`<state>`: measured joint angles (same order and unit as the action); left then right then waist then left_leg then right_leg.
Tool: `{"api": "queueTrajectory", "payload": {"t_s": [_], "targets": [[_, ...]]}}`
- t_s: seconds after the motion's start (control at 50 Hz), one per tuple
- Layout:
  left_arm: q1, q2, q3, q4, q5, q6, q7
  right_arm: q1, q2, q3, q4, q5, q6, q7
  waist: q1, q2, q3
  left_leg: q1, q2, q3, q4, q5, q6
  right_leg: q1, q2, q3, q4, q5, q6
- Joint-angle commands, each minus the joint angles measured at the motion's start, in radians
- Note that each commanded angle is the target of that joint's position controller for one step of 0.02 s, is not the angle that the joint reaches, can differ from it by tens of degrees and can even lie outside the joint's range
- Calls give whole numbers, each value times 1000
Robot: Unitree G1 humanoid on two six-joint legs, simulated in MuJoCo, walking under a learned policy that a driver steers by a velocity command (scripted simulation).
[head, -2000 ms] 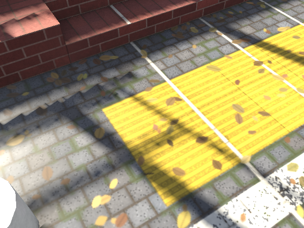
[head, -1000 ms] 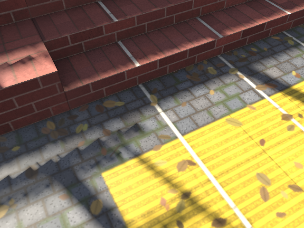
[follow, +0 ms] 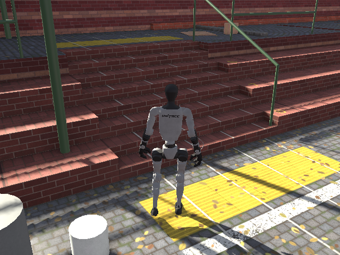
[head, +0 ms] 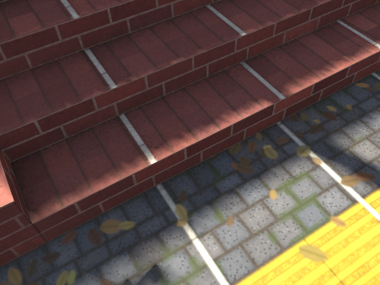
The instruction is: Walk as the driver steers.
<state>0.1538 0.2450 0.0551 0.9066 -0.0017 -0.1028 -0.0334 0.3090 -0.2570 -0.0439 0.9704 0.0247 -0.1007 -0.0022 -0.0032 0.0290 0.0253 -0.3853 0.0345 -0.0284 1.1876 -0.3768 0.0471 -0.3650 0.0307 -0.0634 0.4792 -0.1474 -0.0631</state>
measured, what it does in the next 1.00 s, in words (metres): walks ahead: left foot, then right foot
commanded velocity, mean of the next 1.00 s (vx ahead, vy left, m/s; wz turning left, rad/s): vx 0.50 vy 0.00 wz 0.00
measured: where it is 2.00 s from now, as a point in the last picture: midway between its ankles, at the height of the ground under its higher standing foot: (201, 225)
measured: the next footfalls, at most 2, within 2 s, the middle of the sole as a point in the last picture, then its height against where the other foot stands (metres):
left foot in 0.44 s outside the picture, level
right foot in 0.98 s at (228, 222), level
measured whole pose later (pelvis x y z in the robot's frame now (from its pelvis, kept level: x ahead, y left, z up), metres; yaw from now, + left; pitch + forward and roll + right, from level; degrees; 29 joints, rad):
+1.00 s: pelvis +0.54 +0.01 -0.01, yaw +0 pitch +2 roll +1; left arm 0.00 0.24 0.05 0.84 -0.01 -0.10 -0.03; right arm 0.37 -0.27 -0.06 1.03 0.01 -0.06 -0.02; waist -0.05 -0.01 0.01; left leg 0.03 0.02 0.05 0.42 -0.45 -0.01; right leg -0.48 -0.02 -0.04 0.51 -0.06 -0.08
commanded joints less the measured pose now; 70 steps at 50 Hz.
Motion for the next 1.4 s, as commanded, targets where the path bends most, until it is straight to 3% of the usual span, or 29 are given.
{"api": "queueTrajectory", "payload": {"t_s": [0.02, 0.14, 0.22, 0.32, 0.38, 0.42, 0.44, 0.46, 0.48, 0.5, 0.52, 0.56, 0.6, 0.7, 0.8, 0.88, 0.94, 0.98, 1.0, 1.02, 1.04, 1.06, 1.08, 1.1, 1.14, 1.18, 1.26, 1.36, 1.4], "targets": [[37, 76, 11, -23, 13, -13, -4, 13, -79, -29, -66, -7, 1, -9, -7, -102, -79, -204, 112, -50, -9, 102, 6, 217, -266, 322, -297, 103, -170], [132, 137, 23, 23, 5, -10, 27, -135, -58, -32, -120, -21, 25, -12, 8, -71, -5, -321, 125, -26, -285, 323, -39, 215, -245, 200, -369, 195, -172], [189, 145, 21, 43, -5, -2, 35, -268, -38, -23, -155, -14, 17, 1, 51, -81, 23, -287, 87, 11, -508, 471, -40, 249, -215, 136, -377, 170, -138], [261, 158, 28, 83, -13, 17, 38, -394, -46, -14, -203, -4, 7, 26, 88, -86, 63, -314, 61, 22, -635, 413, -21, 396, -270, 139, -320, 180, -134], [240, 175, 37, 87, -17, 29, 46, -359, -78, -21, -208, -1, -7, 41, 44, -112, 38, -222, 35, 35, -679, 312, 16, 453, -301, 146, -241, 316, -109], [194, 170, 34, 75, -16, 40, 47, -148, -140, -55, -143, -5, -10, 36, -72, -114, -91, 88, -30, 85, -716, 303, 61, 413, -239, 89, 0, 604, -71], [190, 138, 19, 53, -3, 41, 47, 45, -206, -79, -95, -15, -10, 27, -141, -48, -228, 395, 79, -36, -685, 310, 117, 237, -185, 48, 271, 469, -39], [293, 21, -16, 35, 1, 20, 37, 148, -302, -101, -70, -30, -3, 23, -102, 208, -357, 761, 325, -498, -766, 139, 268, -182, -4, 12, 663, -20, 35], [268, 66, -8, 51, -13, -7, 31, 142, -215, -73, -72, -26, -4, 25, -115, 211, -400, 790, 363, -701, -885, 79, 281, -316, 9, 169, 807, -416, 22], [183, 145, 13, 24, -42, -24, 25, 55, -170, -56, -84, -19, -8, 24, -98, 157, -256, 675, 329, -555, -897, 80, 227, -398, -51, 179, 852, -359, 4], [128, 147, 13, 13, -45, -28, 28, -30, -141, -46, -104, -18, -8, 24, -69, 87, -166, 526, 290, -413, -916, 163, 196, -380, -109, 147, 816, -263, -2], [109, 126, 24, 15, -21, -8, 41, -118, -86, -27, -111, -30, -13, 31, -7, 46, -72, 298, 214, -246, -985, 299, 162, -271, -173, 136, 695, -148, 6], [142, 79, 20, 24, -14, 19, 41, -109, -88, -26, -95, -32, -16, 33, 21, 59, -61, 218, 193, -181, -1030, 359, 174, -209, -181, 124, 647, -112, 19], [-7, 78, 25, -34, 1, 29, 42, -32, -135, -33, -54, -27, -10, 5, -1, 26, -5, 240, 185, -92, -1086, 424, 182, -324, -184, 112, 412, 104, 62], [-176, 60, 14, -86, -10, 17, 26, 40, -152, -34, -19, -16, -6, -8, -52, 31, 33, 298, 167, -31, -1093, 375, 147, -288, -135, 70, 156, 250, 63], [-252, 69, 9, -127, -20, 7, 6, 78, -162, -43, 15, -8, 12, -13, -61, 44, 59, 422, 223, -39, -1038, 411, 131, -305, -123, 79, 64, 180, 34], [-192, 108, 21, -128, -16, -4, -1, 41, -182, -55, 12, -4, 20, -20, -5, 66, 12, 466, 239, -30, -922, 641, 101, -179, -86, 53, 26, 74, -10], [78, 180, 61, -45, -9, -6, 10, 21, -154, -43, -1, -13, 28, -22, 118, 37, -156, 360, 149, 34, -603, 819, 53, 216, -49, 27, 4, 119, -63], [255, 261, 79, -9, 2, -1, 21, 45, -105, -21, -29, -43, 28, -24, 152, -133, -307, 126, 71, 83, -264, 474, 15, 528, -252, 270, 31, 215, -118], [277, 300, 83, 10, 3, 4, 10, 175, 15, 13, -16, -30, 6, -9, 73, -396, -408, -242, -104, 16, 22, -205, -30, 794, -425, 719, -111, 46, -270], [224, 206, 57, -11, -1, -1, 8, 105, -103, -13, 0, -5, -15, -2, 102, -240, -337, -330, -49, -99, 142, -213, -15, 715, -397, 709, -151, 26, -239], [129, 170, 43, -32, 2, -4, 11, 17, -140, -23, -22, 9, -25, 0, 85, -176, -213, -355, -9, -71, 167, -130, -7, 568, -374, 536, -147, 219, -203], [40, 147, 30, -50, 7, -5, 10, -18, -134, -23, -24, -2, -21, -8, 41, -66, -159, -294, 44, -44, 125, -46, -18, 417, -338, 405, -155, 431, -184], [-6, 116, 21, -52, 10, -7, 7, -43, -132, -31, -23, -16, -11, -18, 17, -43, -117, -240, 67, -32, 71, -21, -29, 307, -305, 316, -175, 570, -173], [-26, 83, 5, -30, 25, -13, 6, 1, -82, -26, -13, -21, 17, -24, -36, -84, -125, -112, 85, -31, 2, 19, -38, 190, -268, 215, -205, 716, -163], [-39, 94, -1, -10, 32, -14, 15, 17, -55, -20, -9, -25, 34, -30, -65, -104, -121, -62, 75, -16, -109, 80, -58, 136, -236, 124, -210, 843, -168], [-39, 90, -17, 14, 39, 27, 35, 34, -27, 0, 29, -28, 71, -35, -59, -136, -170, 80, 37, 50, -262, 145, -92, 108, -202, 32, -176, 871, -155], [-36, 87, -36, 42, 17, 62, 47, -75, -35, 4, 16, -36, 91, -37, -34, -118, -90, 116, 30, 51, -527, 161, -68, 146, -235, 108, -111, 610, -136], [24, 84, -38, 66, -6, 70, 42, -79, -52, 2, 26, -40, 73, -27, -30, -85, -58, 194, 25, 32, -820, 445, -42, 190, -176, 110, -60, 519, -67]]}}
